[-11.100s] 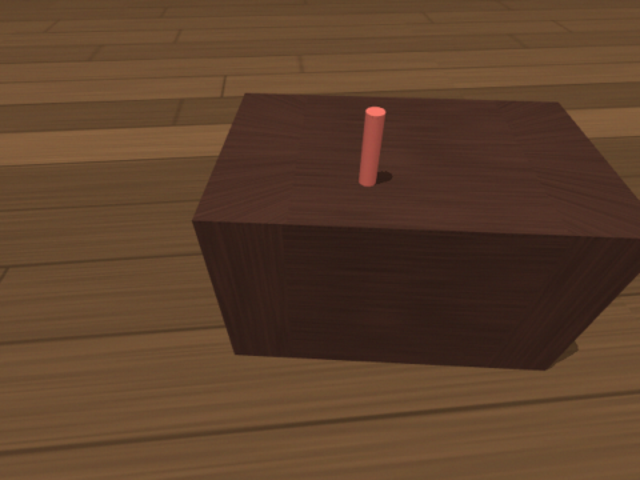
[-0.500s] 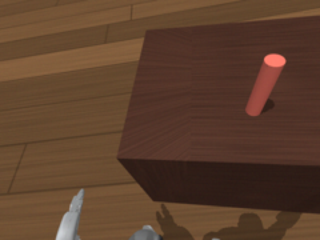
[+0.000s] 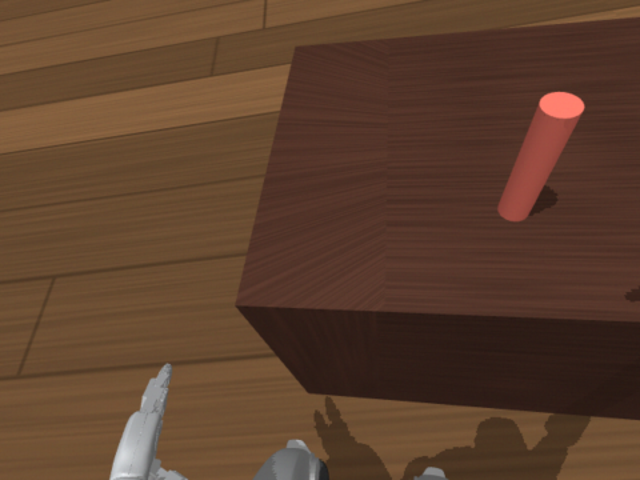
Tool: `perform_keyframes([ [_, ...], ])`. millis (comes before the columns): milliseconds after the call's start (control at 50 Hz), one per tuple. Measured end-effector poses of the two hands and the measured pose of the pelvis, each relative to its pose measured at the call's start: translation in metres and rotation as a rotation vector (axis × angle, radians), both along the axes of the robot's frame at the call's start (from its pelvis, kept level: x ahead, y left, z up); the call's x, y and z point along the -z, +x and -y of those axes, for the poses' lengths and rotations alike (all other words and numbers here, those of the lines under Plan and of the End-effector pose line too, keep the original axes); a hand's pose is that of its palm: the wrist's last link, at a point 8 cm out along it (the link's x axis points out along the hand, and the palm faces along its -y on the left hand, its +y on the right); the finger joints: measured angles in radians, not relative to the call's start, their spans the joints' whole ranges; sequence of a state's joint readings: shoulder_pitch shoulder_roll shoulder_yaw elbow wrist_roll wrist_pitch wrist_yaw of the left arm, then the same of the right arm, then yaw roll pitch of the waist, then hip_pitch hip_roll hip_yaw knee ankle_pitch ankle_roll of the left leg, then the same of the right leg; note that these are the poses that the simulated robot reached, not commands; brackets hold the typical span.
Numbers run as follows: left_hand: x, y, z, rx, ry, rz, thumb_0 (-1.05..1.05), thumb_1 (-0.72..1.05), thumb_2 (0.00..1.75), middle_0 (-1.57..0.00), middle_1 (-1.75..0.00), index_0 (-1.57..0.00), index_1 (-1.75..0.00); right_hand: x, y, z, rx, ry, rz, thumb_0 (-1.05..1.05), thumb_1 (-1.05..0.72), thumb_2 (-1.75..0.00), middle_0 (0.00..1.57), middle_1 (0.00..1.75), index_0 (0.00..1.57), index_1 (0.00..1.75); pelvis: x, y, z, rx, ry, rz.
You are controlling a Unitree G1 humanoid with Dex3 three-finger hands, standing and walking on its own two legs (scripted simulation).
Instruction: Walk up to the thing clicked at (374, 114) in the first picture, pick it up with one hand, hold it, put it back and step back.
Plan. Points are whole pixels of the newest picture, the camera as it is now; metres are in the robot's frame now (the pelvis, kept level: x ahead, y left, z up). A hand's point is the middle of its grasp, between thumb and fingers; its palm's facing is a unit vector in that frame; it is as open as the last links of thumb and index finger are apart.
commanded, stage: approach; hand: right
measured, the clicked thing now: (533, 165) +0.55 -0.21 +0.04
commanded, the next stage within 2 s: close in in 0.06 s
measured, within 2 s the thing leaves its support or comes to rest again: neither
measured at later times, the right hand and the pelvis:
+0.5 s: hand (557, 192) +0.52 -0.24 +0.02, palm faces +0.17 +0.99 +0.01, open 17.3 cm; pelvis -0.01 +0.00 -0.03, yaw +3 degrees
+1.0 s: hand (519, 192) +0.53 -0.20 +0.01, palm faces +0.17 +0.99 +0.01, open 16.9 cm; pelvis -0.01 +0.01 -0.04, yaw +2 degrees
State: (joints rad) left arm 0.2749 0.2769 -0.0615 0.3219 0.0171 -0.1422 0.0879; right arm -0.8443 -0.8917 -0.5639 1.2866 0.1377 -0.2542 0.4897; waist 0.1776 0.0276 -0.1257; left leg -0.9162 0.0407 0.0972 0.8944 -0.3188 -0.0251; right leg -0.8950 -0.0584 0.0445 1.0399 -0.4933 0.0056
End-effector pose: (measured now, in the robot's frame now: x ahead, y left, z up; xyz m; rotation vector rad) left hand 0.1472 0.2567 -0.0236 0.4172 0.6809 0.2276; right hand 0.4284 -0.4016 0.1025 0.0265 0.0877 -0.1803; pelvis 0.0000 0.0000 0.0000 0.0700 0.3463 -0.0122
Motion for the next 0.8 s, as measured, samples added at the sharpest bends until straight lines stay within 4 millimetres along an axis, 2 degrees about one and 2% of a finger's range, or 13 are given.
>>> perform_keyframes([
  [140,-0.002,-0.008,-0.004,0.003,0.031,0.032,-0.01,-0.55,0.05,-0.08,-0.05,-0.07,-0.06,0.057,0.023,-0.045,-0.035,0.015,-0.018,-0.01,0.51,-0.06,0.05,0.04,0.05,0.04,0.015,-0.007,-0.001,-0.014,0.000,-0.037],
  [260,0.000,-0.026,-0.015,-0.041,0.078,0.010,-0.01,-0.55,0.05,-0.08,-0.05,-0.07,-0.06,0.090,0.045,-0.076,-0.028,0.022,0.012,-0.01,0.50,-0.06,0.05,0.04,0.05,0.04,0.029,-0.013,-0.001,-0.031,0.003,-0.071],
  [360,0.002,-0.033,-0.012,-0.060,0.073,-0.002,-0.01,-0.54,0.05,-0.07,-0.05,-0.07,-0.06,0.094,0.059,-0.094,-0.008,0.015,0.032,-0.01,0.51,-0.05,0.05,0.04,0.05,0.04,0.034,-0.013,-0.001,-0.040,0.008,-0.085],
  [420,0.002,-0.031,-0.006,-0.063,0.048,0.012,-0.01,-0.54,0.05,-0.07,-0.05,-0.07,-0.05,0.083,0.064,-0.102,-0.002,-0.002,0.059,-0.01,0.51,-0.05,0.05,0.04,0.05,0.04,0.034,-0.011,0.000,-0.046,0.009,-0.084],
  [560,0.001,-0.025,-0.004,-0.059,0.007,0.042,-0.01,-0.55,0.05,-0.08,-0.05,-0.07,-0.06,0.078,0.059,-0.117,-0.010,-0.009,0.026,-0.01,0.50,-0.05,0.06,0.04,0.05,0.04,0.031,-0.007,0.001,-0.041,0.006,-0.070],
  [700,-0.013,-0.017,-0.010,-0.032,0.031,0.089,-0.01,-0.55,0.05,-0.07,-0.05,-0.07,-0.05,0.084,0.054,-0.129,-0.009,-0.004,0.025,-0.01,0.48,-0.05,0.06,0.04,0.05,0.04,0.031,-0.008,-0.003,-0.035,-0.001,-0.060],
  [800,-0.011,-0.020,-0.011,-0.027,0.040,0.065,-0.01,-0.54,0.04,-0.07,-0.05,-0.07,-0.05,0.090,0.057,-0.136,0.000,-0.007,0.032,-0.01,0.46,-0.05,0.06,0.04,0.05,0.04,0.033,-0.009,-0.006,-0.033,-0.003,-0.066],
])
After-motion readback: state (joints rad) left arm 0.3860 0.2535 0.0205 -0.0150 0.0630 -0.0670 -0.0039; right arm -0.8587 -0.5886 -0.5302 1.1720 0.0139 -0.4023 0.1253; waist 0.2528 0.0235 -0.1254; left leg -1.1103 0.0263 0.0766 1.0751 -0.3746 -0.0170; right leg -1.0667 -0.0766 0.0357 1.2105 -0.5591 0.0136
